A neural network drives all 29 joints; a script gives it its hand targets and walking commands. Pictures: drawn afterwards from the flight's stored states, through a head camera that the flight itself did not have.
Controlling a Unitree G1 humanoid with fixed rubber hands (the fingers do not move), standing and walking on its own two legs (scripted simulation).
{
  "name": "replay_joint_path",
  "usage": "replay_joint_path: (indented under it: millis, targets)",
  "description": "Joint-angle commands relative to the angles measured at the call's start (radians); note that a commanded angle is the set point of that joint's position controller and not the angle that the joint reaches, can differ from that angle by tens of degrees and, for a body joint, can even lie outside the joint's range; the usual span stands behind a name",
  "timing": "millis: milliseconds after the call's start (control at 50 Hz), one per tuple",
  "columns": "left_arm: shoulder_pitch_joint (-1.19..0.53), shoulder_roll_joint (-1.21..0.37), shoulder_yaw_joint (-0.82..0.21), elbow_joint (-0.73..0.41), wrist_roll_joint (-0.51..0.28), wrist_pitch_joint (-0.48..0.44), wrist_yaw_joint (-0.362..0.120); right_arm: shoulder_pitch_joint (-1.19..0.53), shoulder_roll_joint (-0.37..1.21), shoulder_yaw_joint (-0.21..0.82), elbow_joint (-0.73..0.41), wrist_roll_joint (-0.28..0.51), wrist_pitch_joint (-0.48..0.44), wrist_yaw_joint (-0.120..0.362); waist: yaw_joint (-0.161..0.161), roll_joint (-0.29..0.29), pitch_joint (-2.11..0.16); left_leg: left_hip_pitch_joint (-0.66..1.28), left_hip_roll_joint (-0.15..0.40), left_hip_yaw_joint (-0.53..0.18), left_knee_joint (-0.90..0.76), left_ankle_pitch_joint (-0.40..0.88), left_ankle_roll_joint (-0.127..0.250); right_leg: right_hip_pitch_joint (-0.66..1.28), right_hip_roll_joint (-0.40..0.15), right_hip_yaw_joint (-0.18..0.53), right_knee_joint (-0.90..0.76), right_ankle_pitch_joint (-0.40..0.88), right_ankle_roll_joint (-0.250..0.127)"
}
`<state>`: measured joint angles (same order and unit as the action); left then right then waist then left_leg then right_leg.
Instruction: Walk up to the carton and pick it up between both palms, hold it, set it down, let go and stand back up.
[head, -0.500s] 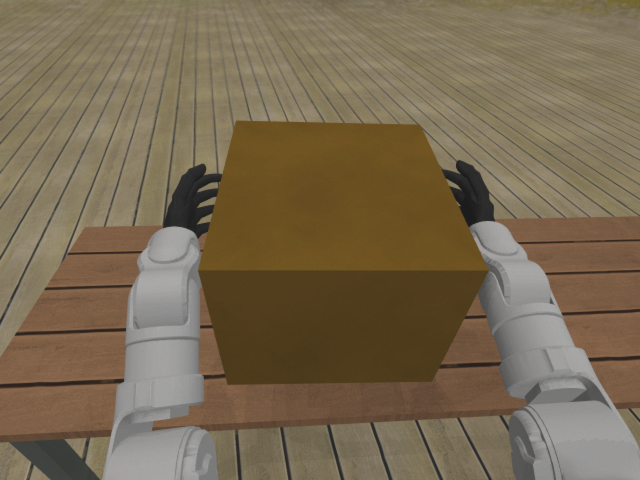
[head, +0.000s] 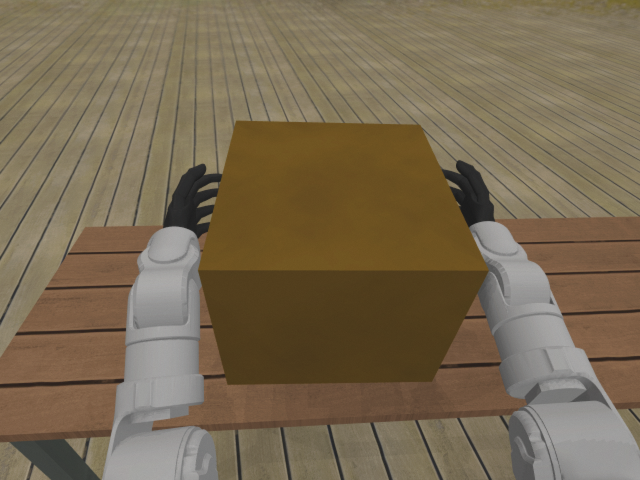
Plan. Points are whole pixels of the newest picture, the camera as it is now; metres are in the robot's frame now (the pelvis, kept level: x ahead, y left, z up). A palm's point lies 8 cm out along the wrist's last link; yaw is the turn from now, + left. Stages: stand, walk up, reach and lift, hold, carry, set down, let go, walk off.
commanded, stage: hold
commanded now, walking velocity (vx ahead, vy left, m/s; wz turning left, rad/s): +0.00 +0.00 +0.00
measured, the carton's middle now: (330, 246) +0.38 +0.00 +0.14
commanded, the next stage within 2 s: set down in 0.30 s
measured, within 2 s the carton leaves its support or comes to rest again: neither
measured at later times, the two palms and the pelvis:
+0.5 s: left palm (182, 220) +0.36 +0.18 +0.20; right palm (474, 218) +0.37 -0.17 +0.20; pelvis +0.00 +0.00 +0.00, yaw +0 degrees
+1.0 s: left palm (198, 239) +0.38 +0.18 +0.15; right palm (461, 239) +0.39 -0.17 +0.14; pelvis +0.02 -0.01 +0.00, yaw +1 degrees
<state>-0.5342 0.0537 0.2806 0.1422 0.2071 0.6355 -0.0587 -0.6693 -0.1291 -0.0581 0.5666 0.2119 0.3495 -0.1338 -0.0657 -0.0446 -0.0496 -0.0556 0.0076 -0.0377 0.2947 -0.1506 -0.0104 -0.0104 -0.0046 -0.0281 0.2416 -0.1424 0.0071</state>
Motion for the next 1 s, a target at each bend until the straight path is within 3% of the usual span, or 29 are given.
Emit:
replay_joint_path:
  millis: [0,380,480,580,660,800,980]
  targets:
    - [-0.61,-0.551,-0.462,-0.104,-0.12,-0.049,-0.129,-0.659,0.586,0.365,-0.303,0.074,-0.053,0.102,-0.004,0.053,-0.277,0.086,-0.059,0.047,-0.009,0.233,-0.026,0.055,0.061,-0.028,-0.01,0.159,0.022]
    - [-0.642,-0.548,-0.46,-0.101,-0.123,-0.081,-0.135,-0.685,0.593,0.356,-0.322,0.059,-0.087,0.104,-0.001,0.057,-0.3,0.098,-0.063,0.048,-0.003,0.235,-0.027,0.069,0.06,-0.035,-0.001,0.182,0.027]
    - [-0.626,-0.507,-0.375,0.017,-0.069,-0.172,-0.158,-0.669,0.539,0.241,-0.216,-0.06,-0.2,0.133,0.019,0.067,-0.232,0.088,-0.056,0.067,-0.038,0.124,-0.021,0.051,0.047,-0.059,-0.01,0.051,0.026]
    - [-0.547,-0.458,-0.28,0.112,-0.001,-0.224,-0.182,-0.589,0.495,0.158,-0.13,-0.173,-0.314,0.152,0.032,0.031,-0.135,0.035,-0.044,0.1,-0.069,0.071,-0.003,0.077,0.034,-0.08,-0.019,-0.006,0.03]
    - [-0.527,-0.473,-0.315,0.11,-0.013,-0.25,-0.174,-0.582,0.474,0.165,-0.145,-0.186,-0.377,0.145,0.024,0.029,-0.17,0.074,-0.041,0.108,-0.041,0.167,-0.019,0.084,0.04,-0.098,-0.014,0.053,0.032]
    - [-0.536,-0.525,-0.444,0.044,-0.065,-0.327,-0.122,-0.596,0.488,0.263,-0.213,-0.146,-0.45,0.13,0.014,0.041,-0.321,0.161,-0.043,0.087,0.035,0.408,-0.055,0.123,0.056,-0.099,0.019,0.296,0.03]
    - [-0.495,-0.498,-0.408,0.057,-0.045,-0.335,-0.108,-0.544,0.498,0.272,-0.158,-0.138,-0.433,0.132,0.04,0.043,-0.294,0.083,-0.051,0.085,0.023,0.37,-0.047,0.171,0.04,-0.077,0.036,0.382,0.043]
